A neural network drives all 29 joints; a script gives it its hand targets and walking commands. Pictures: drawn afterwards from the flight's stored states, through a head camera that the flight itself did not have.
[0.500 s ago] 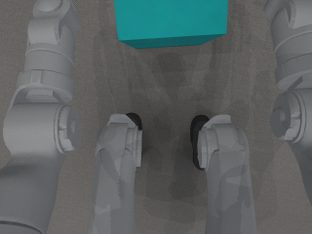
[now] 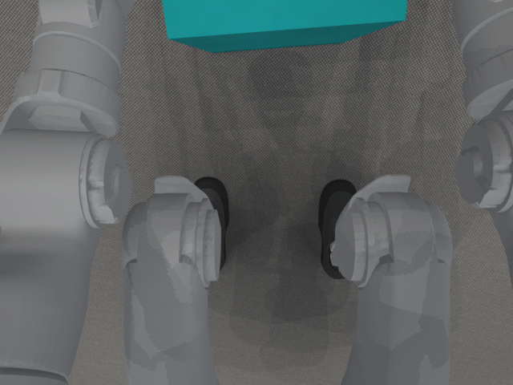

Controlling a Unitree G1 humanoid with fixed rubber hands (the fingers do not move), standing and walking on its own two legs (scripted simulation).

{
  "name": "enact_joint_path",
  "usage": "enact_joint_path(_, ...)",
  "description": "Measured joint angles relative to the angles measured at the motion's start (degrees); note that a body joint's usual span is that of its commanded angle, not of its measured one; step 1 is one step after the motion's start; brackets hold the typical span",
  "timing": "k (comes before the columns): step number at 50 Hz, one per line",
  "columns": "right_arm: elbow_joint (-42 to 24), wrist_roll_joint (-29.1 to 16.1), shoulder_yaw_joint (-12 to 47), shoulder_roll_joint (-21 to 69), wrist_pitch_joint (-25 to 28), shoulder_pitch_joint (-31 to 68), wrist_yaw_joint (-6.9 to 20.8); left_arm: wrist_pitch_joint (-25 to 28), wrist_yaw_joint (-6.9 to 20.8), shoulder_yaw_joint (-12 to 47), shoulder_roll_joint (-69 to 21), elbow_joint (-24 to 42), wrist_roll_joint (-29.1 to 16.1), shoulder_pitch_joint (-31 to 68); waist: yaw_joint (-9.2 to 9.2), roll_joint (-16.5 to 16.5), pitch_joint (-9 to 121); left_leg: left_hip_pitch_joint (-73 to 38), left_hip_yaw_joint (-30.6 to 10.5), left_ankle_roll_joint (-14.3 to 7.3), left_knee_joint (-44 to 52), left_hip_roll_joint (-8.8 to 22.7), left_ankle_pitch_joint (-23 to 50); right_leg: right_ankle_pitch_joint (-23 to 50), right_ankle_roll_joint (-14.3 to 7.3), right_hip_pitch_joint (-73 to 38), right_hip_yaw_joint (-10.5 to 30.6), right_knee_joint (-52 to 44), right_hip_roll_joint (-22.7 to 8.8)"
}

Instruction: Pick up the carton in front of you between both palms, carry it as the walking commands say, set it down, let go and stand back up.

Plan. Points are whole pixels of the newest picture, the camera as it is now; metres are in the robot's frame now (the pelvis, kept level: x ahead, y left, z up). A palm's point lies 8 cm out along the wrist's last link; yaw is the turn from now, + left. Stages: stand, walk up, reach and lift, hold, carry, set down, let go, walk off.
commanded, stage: reach and lift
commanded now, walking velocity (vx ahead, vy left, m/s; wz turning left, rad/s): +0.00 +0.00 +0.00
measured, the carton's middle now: out of the picture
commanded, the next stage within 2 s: none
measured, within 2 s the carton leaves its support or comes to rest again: leaves its support in 0.64 s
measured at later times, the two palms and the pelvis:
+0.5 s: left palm out of the picture +0.56 +0.15 -0.17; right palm out of the picture +0.57 -0.15 -0.17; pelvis -0.01 +0.00 +0.00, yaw +0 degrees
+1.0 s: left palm out of the picture +0.50 +0.15 +0.02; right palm out of the picture +0.51 -0.15 +0.02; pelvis -0.02 +0.00 +0.08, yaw -1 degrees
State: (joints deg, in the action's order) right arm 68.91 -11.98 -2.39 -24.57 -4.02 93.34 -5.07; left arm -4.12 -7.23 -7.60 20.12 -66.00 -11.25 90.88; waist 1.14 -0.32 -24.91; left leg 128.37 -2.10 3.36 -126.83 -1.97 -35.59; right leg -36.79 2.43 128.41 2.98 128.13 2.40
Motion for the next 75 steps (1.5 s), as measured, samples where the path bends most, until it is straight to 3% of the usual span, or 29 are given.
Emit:
enact_joint_path(12,-0.53,-0.29,1.17,2.33,-1.50,1.54,0.54,-0.88,0.87,-0.08,-1.36,0.23,0.54,1.45,-0.03,0.32,-2.46,-1.03,-0.51,0.39,0.99,0.00,2.06,2.28,-0.49,-0.88,-0.58,-1.08,0.01)
enact_joint_path(14,0.32,0.99,0.23,3.30,-2.08,3.32,-0.48,-1.37,-0.31,-1.33,-1.78,-0.22,1.46,2.84,-0.12,0.37,-3.61,-1.59,-0.47,0.36,1.15,-0.05,2.29,2.52,-0.43,-1.46,-0.51,-1.25,0.07)
enact_joint_path(17,1.13,5.35,-2.83,3.61,-3.29,4.98,-0.06,-2.60,0.17,-4.59,-2.25,0.02,4.85,3.87,-0.24,0.42,-4.83,-2.26,-0.34,0.29,0.99,-0.22,2.34,2.54,-0.27,-2.14,-0.27,-1.05,0.22)
enact_joint_path(22,-3.54,9.69,-8.88,4.76,-5.76,1.94,2.75,-5.30,2.60,-9.69,-3.80,5.23,9.15,0.76,-0.38,0.23,-4.07,-1.97,-0.26,0.10,-0.26,-0.48,1.40,1.52,-0.06,-1.96,-0.06,0.16,0.36)
enact_joint_path(27,-9.75,9.45,-10.44,6.08,-7.93,-2.57,3.42,-7.22,3.73,-10.70,-4.77,10.13,8.44,-3.11,-0.41,0.04,-2.18,-1.26,-0.39,0.06,-1.19,-0.69,0.23,0.34,0.06,-1.38,-0.08,0.97,0.48)
enact_joint_path(30,-12.58,8.32,-9.15,6.79,-9.47,-4.67,1.87,-8.92,2.19,-8.92,-4.74,12.25,6.95,-4.67,-0.52,-0.14,-0.76,-0.86,-0.55,0.13,-1.17,-0.97,-0.13,-0.05,0.22,-1.09,-0.04,0.85,0.65)
enact_joint_path(33,-16.39,6.96,-7.04,7.98,-11.43,-7.88,-2.14,-11.16,-3.25,-6.67,-6.14,16.18,5.10,-7.34,-0.58,-0.29,1.78,-0.63,-0.92,0.50,-0.55,-1.79,-0.29,-0.23,0.70,-0.92,0.40,0.20,1.30)
enact_joint_path(36,-22.64,6.91,-7.99,8.73,-13.67,-10.94,-2.87,-13.08,-3.69,-7.62,-7.63,21.67,5.23,-9.61,-0.54,-0.41,1.29,-3.64,-1.75,1.10,0.84,-3.28,0.16,0.18,1.50,-3.99,1.27,-1.21,2.68)
enact_joint_path(39,-26.48,8.50,-10.80,11.12,-15.09,-14.26,-2.44,-14.10,-2.60,-10.56,-9.85,25.49,7.40,-13.21,-0.71,-0.18,5.51,-4.85,-2.71,2.03,3.71,-4.47,0.62,0.66,2.58,-5.13,2.20,-4.14,4.02)
enact_joint_path(42,-24.95,11.98,-14.01,13.89,-16.10,-17.81,-1.08,-15.17,-1.34,-13.39,-12.44,24.78,11.03,-17.47,-0.63,0.03,15.39,-3.45,-3.12,2.84,7.15,-4.49,1.72,2.26,3.03,-3.53,2.36,-7.68,4.40)
enact_joint_path(49,-18.93,23.83,-23.66,19.03,-17.24,-20.84,2.19,-17.03,2.62,-22.39,-16.66,19.90,22.87,-20.90,-0.60,0.01,27.48,-6.38,-3.35,1.97,16.90,-4.27,5.73,6.43,2.30,-6.38,2.70,-17.52,4.40)
enact_joint_path(55,-20.49,28.38,-27.29,20.74,-18.10,-20.90,3.63,-17.86,4.55,-25.98,-17.99,20.74,27.60,-20.23,-0.73,0.18,28.95,-9.43,-3.70,1.39,23.86,-4.63,9.12,9.95,1.89,-9.35,3.10,-24.49,4.56)
enact_joint_path(63,-26.52,27.59,-26.34,22.33,-20.26,-24.17,4.02,-20.18,5.05,-24.33,-19.20,26.49,27.04,-23.20,-0.88,0.12,30.85,-12.89,-4.19,1.79,29.90,-4.88,10.51,11.32,2.30,-12.87,3.59,-30.65,4.67)
enact_joint_path(75,-33.37,24.46,-22.18,25.92,-20.42,-40.56,3.62,-19.89,4.39,-19.24,-22.97,31.47,24.34,-38.31,-0.69,0.28,37.31,-27.58,-4.34,0.59,39.43,-4.07,7.82,8.73,1.62,-27.71,4.01,-40.47,3.95)
